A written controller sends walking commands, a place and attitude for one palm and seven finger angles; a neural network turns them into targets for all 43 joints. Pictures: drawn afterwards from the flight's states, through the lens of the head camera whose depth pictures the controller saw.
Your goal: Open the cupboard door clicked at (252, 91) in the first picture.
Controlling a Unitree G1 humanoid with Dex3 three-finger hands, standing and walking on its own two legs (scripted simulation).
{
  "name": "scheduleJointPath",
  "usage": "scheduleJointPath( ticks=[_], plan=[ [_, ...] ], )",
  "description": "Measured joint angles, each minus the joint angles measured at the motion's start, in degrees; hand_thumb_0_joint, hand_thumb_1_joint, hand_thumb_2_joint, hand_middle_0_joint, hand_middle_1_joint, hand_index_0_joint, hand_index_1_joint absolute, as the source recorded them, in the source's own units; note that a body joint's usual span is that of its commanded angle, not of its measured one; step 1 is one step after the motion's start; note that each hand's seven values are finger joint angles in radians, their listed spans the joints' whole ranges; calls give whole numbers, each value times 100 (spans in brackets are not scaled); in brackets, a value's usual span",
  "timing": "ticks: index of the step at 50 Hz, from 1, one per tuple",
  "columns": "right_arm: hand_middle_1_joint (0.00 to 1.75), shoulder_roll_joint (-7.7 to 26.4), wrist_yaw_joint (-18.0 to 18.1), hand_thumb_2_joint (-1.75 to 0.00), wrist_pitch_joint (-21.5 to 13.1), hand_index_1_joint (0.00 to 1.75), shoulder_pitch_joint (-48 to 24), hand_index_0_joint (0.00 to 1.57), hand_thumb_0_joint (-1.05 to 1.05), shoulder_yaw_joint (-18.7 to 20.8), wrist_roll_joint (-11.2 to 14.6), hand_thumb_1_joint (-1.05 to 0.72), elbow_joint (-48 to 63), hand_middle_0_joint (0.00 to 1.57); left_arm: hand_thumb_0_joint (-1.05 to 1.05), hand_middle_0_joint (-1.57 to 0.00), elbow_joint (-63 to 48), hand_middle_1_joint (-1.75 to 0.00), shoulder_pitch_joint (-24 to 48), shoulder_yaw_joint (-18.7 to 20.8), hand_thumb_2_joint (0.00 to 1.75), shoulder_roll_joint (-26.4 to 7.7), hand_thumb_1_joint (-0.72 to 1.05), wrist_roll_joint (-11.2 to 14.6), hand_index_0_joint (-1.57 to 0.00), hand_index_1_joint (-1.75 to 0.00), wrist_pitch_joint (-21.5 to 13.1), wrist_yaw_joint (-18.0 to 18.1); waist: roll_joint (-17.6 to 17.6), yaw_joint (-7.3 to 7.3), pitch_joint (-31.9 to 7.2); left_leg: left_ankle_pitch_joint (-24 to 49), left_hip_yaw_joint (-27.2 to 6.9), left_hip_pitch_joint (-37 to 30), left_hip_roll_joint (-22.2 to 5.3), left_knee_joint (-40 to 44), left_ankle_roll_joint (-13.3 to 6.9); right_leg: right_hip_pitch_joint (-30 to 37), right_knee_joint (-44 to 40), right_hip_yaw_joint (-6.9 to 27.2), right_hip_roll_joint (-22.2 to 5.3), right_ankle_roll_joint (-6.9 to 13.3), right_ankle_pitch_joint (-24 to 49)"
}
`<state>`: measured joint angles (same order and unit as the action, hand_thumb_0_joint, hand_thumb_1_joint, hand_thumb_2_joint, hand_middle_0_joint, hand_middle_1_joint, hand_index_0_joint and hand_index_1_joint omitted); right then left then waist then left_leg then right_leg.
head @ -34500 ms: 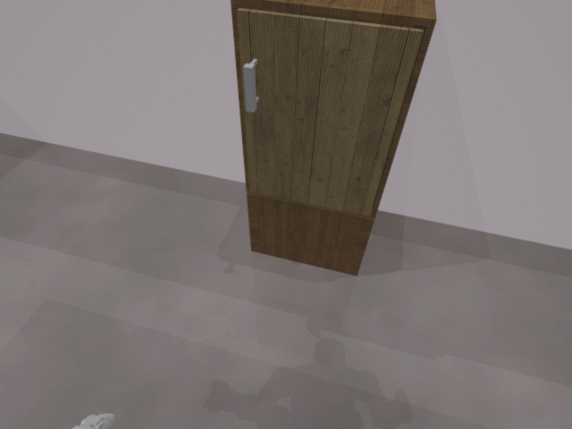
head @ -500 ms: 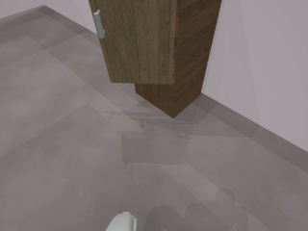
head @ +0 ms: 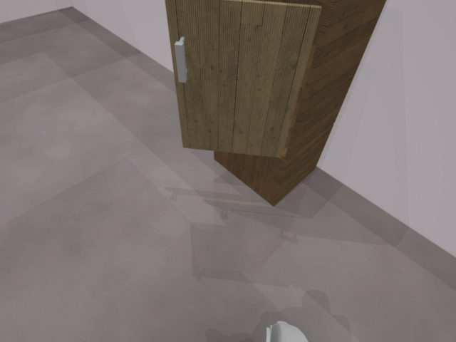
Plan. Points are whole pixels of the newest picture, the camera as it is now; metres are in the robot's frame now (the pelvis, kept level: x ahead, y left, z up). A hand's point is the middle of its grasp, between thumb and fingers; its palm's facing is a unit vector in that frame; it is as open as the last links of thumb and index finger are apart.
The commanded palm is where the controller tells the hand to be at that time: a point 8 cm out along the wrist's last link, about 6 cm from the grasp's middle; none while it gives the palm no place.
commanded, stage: take the last steps up to it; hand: left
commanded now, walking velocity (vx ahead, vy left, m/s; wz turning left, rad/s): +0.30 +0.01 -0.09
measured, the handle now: (182, 59) +0.88 +0.21 +0.04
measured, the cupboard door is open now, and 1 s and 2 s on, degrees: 39 39 39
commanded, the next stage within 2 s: come to a stop and stand still in 0.62 s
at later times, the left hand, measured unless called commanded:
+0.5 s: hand (171, 276) +0.28 +0.15 -0.17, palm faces +0.01 -0.98 -0.19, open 7.1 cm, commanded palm none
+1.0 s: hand (164, 235) +0.39 +0.19 -0.18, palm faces -0.01 -0.98 -0.21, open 7.3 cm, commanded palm none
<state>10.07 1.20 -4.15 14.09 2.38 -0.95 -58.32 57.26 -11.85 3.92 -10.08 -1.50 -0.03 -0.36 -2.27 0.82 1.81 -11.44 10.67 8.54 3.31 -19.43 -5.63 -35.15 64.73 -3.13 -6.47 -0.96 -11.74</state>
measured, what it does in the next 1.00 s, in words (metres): walks ahead: right foot, then left foot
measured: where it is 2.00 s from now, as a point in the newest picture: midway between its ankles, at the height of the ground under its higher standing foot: (226, 324)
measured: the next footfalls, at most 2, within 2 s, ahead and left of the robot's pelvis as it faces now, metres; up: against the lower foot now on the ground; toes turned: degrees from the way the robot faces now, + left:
right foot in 0.32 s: +0.22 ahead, -0.14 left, +0.00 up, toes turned -9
left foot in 0.66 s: +0.38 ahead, +0.11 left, +0.00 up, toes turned +4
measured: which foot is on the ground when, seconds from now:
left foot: down 0.00-0.34, up 0.36-0.64, down 0.66-1.00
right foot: up 0.00-0.30, down 0.32-0.66, up 0.68-1.00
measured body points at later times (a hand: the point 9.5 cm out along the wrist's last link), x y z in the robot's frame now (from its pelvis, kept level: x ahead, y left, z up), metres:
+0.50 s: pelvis +0.19 -0.03 +0.00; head +0.24 -0.02 +0.44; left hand +0.28 +0.20 -0.16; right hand +0.14 -0.24 -0.16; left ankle +0.18 +0.10 -0.68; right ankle +0.18 -0.13 -0.74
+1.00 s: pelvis +0.33 +0.00 -0.01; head +0.37 +0.01 +0.44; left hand +0.39 +0.24 -0.16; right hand +0.37 -0.23 -0.16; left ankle +0.34 +0.11 -0.74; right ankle +0.33 -0.12 -0.72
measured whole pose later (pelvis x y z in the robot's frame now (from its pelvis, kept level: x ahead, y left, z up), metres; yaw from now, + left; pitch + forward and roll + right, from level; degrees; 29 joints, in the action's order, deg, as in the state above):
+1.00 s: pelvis +0.33 +0.00 -0.01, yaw -3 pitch +0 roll +0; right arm 9.1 2.6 0.3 10.1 1.8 -1.0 -60.0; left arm 58.0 -11.7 2.7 -10.6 -0.9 2.2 1.2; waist -0.7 0.1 4.5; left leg -14.7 7.0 14.3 -2.2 -28.7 -1.5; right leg -19.5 39.8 -3.5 -2.3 -1.0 -19.6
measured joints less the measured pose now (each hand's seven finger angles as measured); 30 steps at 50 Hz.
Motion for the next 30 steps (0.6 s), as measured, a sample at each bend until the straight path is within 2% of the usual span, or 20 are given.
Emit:
scheduleJointPath(
  ticks=[7,11,14,16,18,20,22,24,26,30],
  plan=[
    [30,-93,12,-90,34,30,769,20,-1,-74,-25,-92,-409,20,0,-19,-195,-30,458,-31,90,4,91,9,-19,-30,40,-40,42,-219,-65,-234,29,-637,83,462,45,137,-1224,83,13,15,376],
    [30,-203,8,-90,37,30,1105,20,0,-140,-70,-92,-589,20,0,-19,-201,-30,600,-95,90,23,91,18,-19,-30,47,-48,115,-394,18,-570,72,-872,-33,385,154,535,-2050,-49,100,138,142],
    [30,-270,5,-90,61,30,1305,20,0,-179,-82,-91,-720,20,0,-19,-216,-30,666,-147,90,55,91,18,-19,-30,1,-61,183,-497,108,-968,124,-972,-197,78,287,975,-2712,-215,262,274,-81],
    [30,-331,-10,-90,91,30,1451,20,0,-194,-39,-91,-821,20,0,-19,-236,-30,665,-173,90,70,91,15,-19,-30,-123,-69,197,-505,145,-1388,110,-835,-353,-615,387,1403,-3176,-298,385,341,-63],
    [30,-366,-39,-90,188,30,1371,20,0,-187,33,-91,-918,20,0,-20,-222,-30,643,-169,90,127,91,37,-20,-30,-288,-36,241,-459,263,-1620,-188,-160,-533,-2382,454,1500,-2985,-360,477,311,-387],
    [30,-346,-56,-90,275,30,1193,20,0,-143,55,-91,-908,20,0,-20,-177,-30,508,-184,90,204,91,72,-20,-30,-354,17,268,-409,339,-1634,-568,589,-557,-3907,502,1754,-3087,-409,525,304,-475],
    [30,-300,-58,-90,329,30,939,20,0,-87,39,-91,-801,20,-1,-20,-136,-30,319,-79,90,259,92,161,-20,-30,-401,124,295,-364,343,-1379,-754,1212,-661,-4412,571,2045,-3421,-444,575,270,-407],
    [30,-264,-68,-90,344,30,665,20,0,-48,16,-91,-635,20,-3,-20,-92,-30,188,3,90,151,95,151,-20,-30,-443,204,289,-325,304,-1123,-818,1655,-792,-4176,651,2302,-3760,-482,594,261,-349],
    [30,-232,-94,-90,332,30,382,20,0,-5,-2,-91,-463,20,-4,-20,30,-30,45,13,90,33,96,88,-20,-30,-420,189,237,-297,243,-851,-785,1882,-884,-3563,713,2509,-3990,-486,570,218,-344],
    [30,-87,-114,-90,247,30,-57,20,1,64,-27,-93,-222,19,-3,-20,319,-30,-258,-14,90,-50,95,38,-20,-30,-339,115,157,-163,133,-376,-693,1788,-857,-2155,745,2838,-4036,-455,464,48,-587]
  ],
)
